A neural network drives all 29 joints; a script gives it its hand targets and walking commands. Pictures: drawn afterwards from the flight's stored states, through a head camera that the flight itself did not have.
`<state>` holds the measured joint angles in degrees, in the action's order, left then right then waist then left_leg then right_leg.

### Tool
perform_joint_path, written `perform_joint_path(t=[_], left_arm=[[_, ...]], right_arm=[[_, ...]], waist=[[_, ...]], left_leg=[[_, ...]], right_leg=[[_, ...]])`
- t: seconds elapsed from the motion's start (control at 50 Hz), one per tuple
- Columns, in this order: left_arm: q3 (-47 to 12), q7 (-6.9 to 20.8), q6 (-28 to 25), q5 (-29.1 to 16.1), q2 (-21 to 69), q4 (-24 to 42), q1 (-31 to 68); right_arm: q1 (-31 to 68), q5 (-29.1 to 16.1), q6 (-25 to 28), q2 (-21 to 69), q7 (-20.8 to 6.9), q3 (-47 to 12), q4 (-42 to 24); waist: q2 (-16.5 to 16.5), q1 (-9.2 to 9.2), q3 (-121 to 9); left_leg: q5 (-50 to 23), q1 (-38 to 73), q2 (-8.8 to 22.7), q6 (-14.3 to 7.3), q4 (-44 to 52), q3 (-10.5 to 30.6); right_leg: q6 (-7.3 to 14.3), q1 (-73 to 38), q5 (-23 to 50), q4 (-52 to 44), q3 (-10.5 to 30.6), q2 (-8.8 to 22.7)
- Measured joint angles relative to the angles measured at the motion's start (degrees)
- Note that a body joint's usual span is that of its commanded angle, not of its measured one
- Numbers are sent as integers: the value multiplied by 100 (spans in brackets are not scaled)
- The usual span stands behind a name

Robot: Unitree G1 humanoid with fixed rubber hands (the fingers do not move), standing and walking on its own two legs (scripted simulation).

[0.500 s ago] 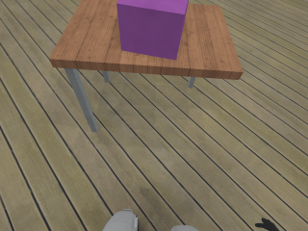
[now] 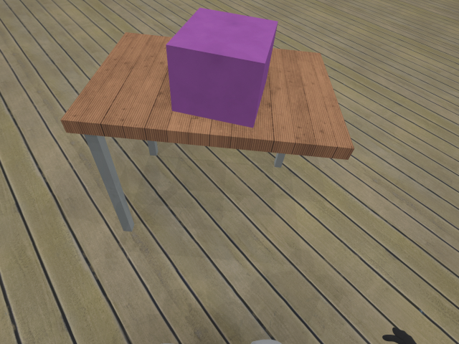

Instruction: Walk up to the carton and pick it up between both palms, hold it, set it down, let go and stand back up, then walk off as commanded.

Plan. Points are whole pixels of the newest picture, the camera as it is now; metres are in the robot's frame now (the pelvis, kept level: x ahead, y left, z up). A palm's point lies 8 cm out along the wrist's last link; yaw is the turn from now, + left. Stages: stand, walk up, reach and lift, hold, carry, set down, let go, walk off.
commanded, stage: walk off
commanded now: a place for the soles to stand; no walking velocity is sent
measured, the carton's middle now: (225, 65) +0.88 +0.03 +0.04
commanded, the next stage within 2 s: stand in 0.52 s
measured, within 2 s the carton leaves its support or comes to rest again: neither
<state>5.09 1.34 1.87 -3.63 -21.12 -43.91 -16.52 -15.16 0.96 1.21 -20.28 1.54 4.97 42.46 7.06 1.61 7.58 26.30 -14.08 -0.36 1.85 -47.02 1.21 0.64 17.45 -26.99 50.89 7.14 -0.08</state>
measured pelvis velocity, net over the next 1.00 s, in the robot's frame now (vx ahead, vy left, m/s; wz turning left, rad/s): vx -0.01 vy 0.00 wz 0.05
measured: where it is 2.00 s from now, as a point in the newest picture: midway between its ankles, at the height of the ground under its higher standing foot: outside the picture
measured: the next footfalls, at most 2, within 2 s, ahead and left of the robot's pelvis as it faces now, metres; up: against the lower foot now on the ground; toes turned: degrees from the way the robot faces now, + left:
none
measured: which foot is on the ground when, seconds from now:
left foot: down 0.00-1.00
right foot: down 0.00-1.00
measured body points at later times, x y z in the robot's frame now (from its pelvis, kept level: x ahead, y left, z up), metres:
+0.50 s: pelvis +0.00 -0.01 +0.01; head +0.02 +0.00 +0.46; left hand +0.07 +0.30 -0.10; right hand +0.12 -0.31 -0.09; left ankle +0.01 +0.13 -0.70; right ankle +0.02 -0.13 -0.70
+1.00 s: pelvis -0.01 +0.00 +0.01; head +0.00 +0.02 +0.46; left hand +0.06 +0.31 -0.10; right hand +0.10 -0.29 -0.08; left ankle +0.01 +0.13 -0.70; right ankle +0.02 -0.13 -0.70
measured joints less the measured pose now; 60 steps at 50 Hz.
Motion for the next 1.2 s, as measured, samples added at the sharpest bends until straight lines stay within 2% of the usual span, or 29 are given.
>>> perform_joint_path(t=[0.04, 0.1, 0.12, 0.16, 0.24, 0.38, 0.72, 1.2], left_arm=[[-132, -36, -71, 0, 1, 2, 46], [-274, -51, -142, 0, 0, -1, 56], [-299, -58, -143, 0, 0, -1, 56], [-295, -97, -132, 0, 0, -4, 53], [-247, -128, -105, -1, 0, -3, 57], [-241, -125, -103, 0, 0, -3, 67], [-240, -106, -147, 0, 0, -2, 173], [-239, -124, -254, 0, 0, -2, 318]], right_arm=[[0, 0, -149, 3, 0, -1, 20], [0, 0, -216, -43, 0, 1, 16], [-1, 0, -219, -81, 0, 1, 15], [8, 0, -198, -131, 0, 0, 13], [23, 0, -71, -79, 0, -1, 14], [23, 0, -158, -73, 0, 0, 15], [23, 0, -158, -4, -80, -1, 77], [24, 0, -110, 171, -110, 0, 98]], waist=[[-114, -7, 2], [-236, -9, -13], [-315, -10, -15], [-442, -10, -9], [-520, -11, -9], [-641, -11, -9], [-488, -10, -9], [-483, -11, -9]], left_leg=[[45, -88, 106, 12, -203, 156], [567, -220, 60, -33, -231, 165], [496, -235, 57, -55, -172, 167], [-256, -219, 57, -67, 76, 207], [-114, -200, 57, -5, 109, 192], [-99, -211, 57, -5, 77, 184], [-350, -220, 6, -92, 130, 93], [-474, -251, 7, -132, 402, 86]], right_leg=[[-44, -72, 48, -30, -190, -111], [-9, -94, 22, -181, -356, -133], [-6, -93, 37, -237, -411, -149], [-5, -94, 54, -300, -483, -163], [-5, -95, 63, -334, -473, -152], [9, -96, 95, -335, -467, -153], [9, -95, 342, -440, -374, -107], [9, -96, 526, -789, -360, -98]])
